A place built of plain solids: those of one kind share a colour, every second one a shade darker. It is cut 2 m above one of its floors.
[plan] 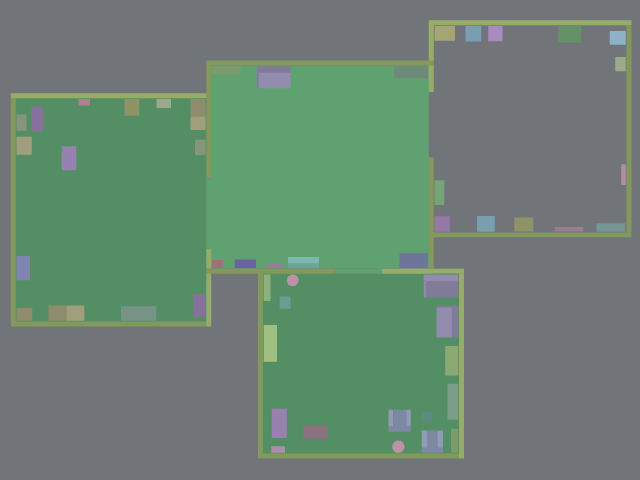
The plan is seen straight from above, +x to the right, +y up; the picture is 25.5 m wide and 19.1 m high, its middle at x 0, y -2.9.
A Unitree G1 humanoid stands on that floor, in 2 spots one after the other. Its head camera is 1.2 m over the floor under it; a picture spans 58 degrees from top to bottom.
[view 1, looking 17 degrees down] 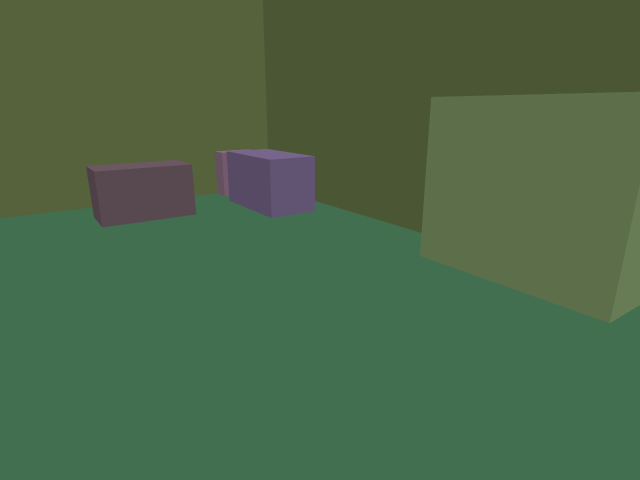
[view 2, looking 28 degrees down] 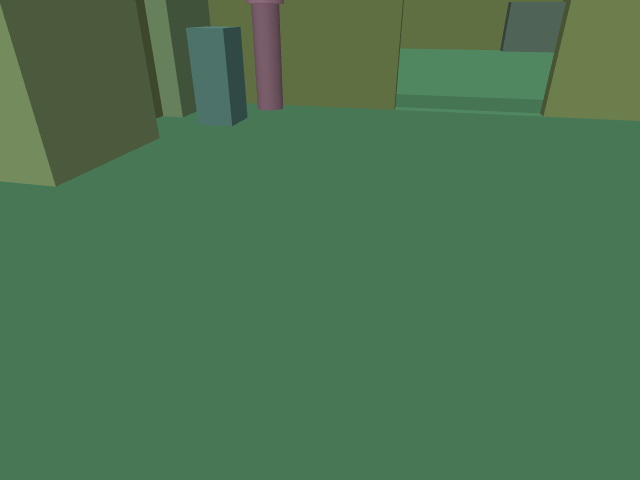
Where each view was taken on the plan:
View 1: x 0.96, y -5.40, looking -125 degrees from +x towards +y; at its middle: floor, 4.10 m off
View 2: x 0.96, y -10.33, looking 103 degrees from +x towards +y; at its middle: floor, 2.56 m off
